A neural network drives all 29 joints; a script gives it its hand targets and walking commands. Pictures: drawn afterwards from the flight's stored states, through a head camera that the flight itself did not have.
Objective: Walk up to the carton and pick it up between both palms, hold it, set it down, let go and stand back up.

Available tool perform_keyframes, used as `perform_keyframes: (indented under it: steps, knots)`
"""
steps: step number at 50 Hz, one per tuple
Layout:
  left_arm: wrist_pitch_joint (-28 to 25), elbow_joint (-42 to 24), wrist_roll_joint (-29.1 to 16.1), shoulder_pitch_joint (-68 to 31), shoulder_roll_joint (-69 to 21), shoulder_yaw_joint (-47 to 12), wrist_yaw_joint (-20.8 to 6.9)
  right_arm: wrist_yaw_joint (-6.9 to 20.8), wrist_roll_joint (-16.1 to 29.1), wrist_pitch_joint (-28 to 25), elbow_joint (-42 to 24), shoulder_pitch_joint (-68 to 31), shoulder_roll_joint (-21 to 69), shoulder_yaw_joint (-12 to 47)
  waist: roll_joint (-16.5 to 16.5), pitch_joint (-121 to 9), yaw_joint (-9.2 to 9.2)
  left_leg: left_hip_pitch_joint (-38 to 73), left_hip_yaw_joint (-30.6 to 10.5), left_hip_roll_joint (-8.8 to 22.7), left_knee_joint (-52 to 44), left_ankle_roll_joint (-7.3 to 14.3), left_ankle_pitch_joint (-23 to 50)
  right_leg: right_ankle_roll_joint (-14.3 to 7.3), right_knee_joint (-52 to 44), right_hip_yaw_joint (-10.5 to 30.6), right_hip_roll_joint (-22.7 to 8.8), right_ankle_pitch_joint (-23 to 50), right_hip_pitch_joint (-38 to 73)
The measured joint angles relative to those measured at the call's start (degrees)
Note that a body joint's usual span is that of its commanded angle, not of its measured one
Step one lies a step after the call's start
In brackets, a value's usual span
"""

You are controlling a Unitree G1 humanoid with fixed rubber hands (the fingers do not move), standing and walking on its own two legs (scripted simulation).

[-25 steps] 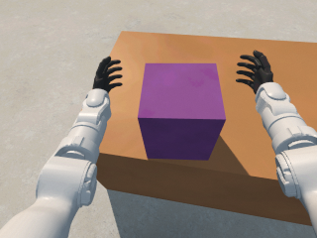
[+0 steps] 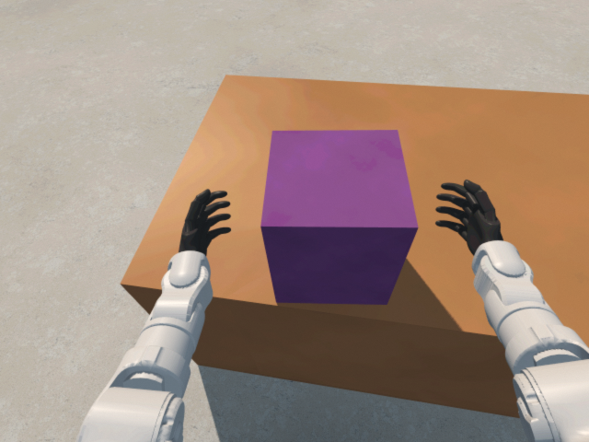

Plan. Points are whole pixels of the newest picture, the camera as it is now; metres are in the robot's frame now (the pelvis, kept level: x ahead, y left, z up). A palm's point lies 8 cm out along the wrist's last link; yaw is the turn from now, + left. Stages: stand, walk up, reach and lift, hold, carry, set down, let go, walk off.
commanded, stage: set down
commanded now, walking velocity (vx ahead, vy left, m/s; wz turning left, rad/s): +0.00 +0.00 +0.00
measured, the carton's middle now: (332, 222) +0.49 -0.03 -0.04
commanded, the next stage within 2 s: let go in 1.42 s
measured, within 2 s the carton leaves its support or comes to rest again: neither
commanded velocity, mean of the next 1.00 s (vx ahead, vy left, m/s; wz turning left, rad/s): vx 0.00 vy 0.00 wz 0.00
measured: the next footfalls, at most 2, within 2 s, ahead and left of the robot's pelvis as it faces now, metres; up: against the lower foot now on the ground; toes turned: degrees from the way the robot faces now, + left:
none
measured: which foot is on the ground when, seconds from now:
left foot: down 0.00-1.00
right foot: down 0.00-1.00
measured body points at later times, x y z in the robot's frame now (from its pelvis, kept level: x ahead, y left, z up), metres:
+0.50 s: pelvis +0.00 +0.00 +0.00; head +0.04 +0.00 +0.45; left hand +0.34 +0.18 -0.01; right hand +0.34 -0.23 -0.01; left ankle +0.00 +0.14 -0.74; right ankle +0.03 -0.09 -0.74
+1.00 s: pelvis +0.01 +0.01 +0.00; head +0.04 +0.01 +0.45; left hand +0.27 +0.19 -0.04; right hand +0.28 -0.22 -0.05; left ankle +0.00 +0.14 -0.74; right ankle +0.03 -0.09 -0.74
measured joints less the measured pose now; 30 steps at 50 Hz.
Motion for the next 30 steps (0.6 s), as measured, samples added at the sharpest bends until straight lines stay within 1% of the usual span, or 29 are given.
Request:
perform_keyframes:
  steps: [2,4,8,12,14,15,17,19,21,23,26,28,30]
  knots:
    - [-1.0,-1.06,0.58,2.3,-0.37,-0.04,0.04,0.09,-0.62,-1.46,-0.65,2.35,0.87,-0.63,-0.2,0.0,-0.21,0.45,-0.12,-0.01,0.03,-0.06,-0.1,-0.04,0.1,-0.04,0.01,-0.17,0.44]
    - [-1.75,-0.81,0.62,3.71,-0.55,-0.32,0.32,0.13,-1.1,-2.13,-0.11,3.78,1.64,-1.47,-0.31,0.04,-0.38,0.63,-0.23,0.02,0.45,-0.09,-0.37,-0.08,0.5,-0.07,0.05,-0.45,0.65]
    - [-3.17,-1.88,1.53,6.78,-1.3,-0.37,0.61,0.3,-1.65,-4.12,-0.38,7.23,2.49,-1.54,-0.29,1.06,-0.6,1.52,-0.51,-0.05,0.93,-0.1,-0.74,-0.1,1.03,-0.2,0.02,-0.91,1.58]
    - [-4.09,-2.75,0.43,9.6,-1.55,-0.75,0.97,-0.16,-3.61,-5.56,-2.41,10.35,3.71,-3.95,0.18,-0.35,-1.17,0.63,-0.8,-0.15,1.55,-0.06,-1.05,-0.04,1.6,-0.33,-0.05,-1.26,0.81]
    - [-5.25,-3.43,1.47,10.72,-1.74,-0.37,0.79,-0.24,-3.25,-6.62,-3.99,11.86,3.7,-2.66,0.04,0.1,-1.08,1.66,-0.56,-0.21,1.25,-0.16,-1.08,0.01,1.7,0.01,-0.06,-1.39,1.54]
    - [-5.56,-2.45,0.98,10.49,-1.51,-0.74,0.88,0.09,-3.66,-6.46,-3.18,11.57,3.77,-2.88,-0.01,0.03,-1.16,1.76,-0.49,-0.29,1.32,-0.13,-1.12,0.02,2.05,0.11,-0.13,-1.54,1.49]
    - [-5.9,-1.73,0.79,10.5,-1.51,-1.27,1.04,0.45,-3.11,-6.54,-2.24,11.52,3.53,-2.09,-0.06,0.46,-1.05,2.33,-0.41,-0.35,1.54,-0.01,-1.3,0.04,2.46,0.25,-0.16,-1.81,1.95]
    - [-7.03,-1.94,1.15,11.55,-1.91,-1.43,0.77,0.58,-2.68,-7.64,-1.5,12.37,3.41,-1.16,-0.15,1.27,-0.97,3.51,-0.47,-0.42,1.35,0.04,-1.36,0.05,2.39,0.27,-0.19,-1.95,3.08]
    - [-7.21,-0.36,0.73,11.72,-2.13,-1.75,0.63,0.33,-2.95,-7.63,-0.1,12.64,3.55,-1.3,-0.27,1.57,-0.81,3.88,-0.48,-0.48,1.62,0.09,-1.56,0.08,2.8,0.32,-0.24,-2.21,3.39]
    - [-7.77,-0.59,0.58,12.85,-2.41,-1.95,0.7,-0.15,-3.19,-8.51,-0.37,13.62,3.95,-1.48,-0.3,1.99,-0.9,4.21,-0.6,-0.54,1.9,0.11,-1.77,0.11,3.08,0.27,-0.28,-2.47,3.75]
    - [-8.62,-2.67,1.57,15.94,-3.06,-1.76,0.33,-0.56,-3.42,-10.23,-1.27,15.99,4.81,-1.17,-0.22,2.75,-1.05,5.33,-0.74,-0.53,1.85,0.11,-1.99,0.14,2.82,0.23,-0.23,-2.6,5.0]
    - [-8.86,-2.67,1.1,17.0,-3.14,-2.22,0.6,-0.54,-3.84,-10.55,-1.06,16.94,5.31,-1.56,-0.11,2.48,-1.04,5.26,-0.79,-0.6,2.13,0.15,-2.2,0.21,3.09,0.25,-0.29,-2.8,4.95]
    - [-8.96,-2.63,1.68,18.13,-3.29,-2.22,0.37,-0.79,-4.85,-10.94,-1.06,18.07,5.71,-1.37,-0.05,2.93,-0.9,6.01,-0.67,-0.68,2.02,0.23,-2.32,0.3,3.14,0.42,-0.34,-2.96,5.58]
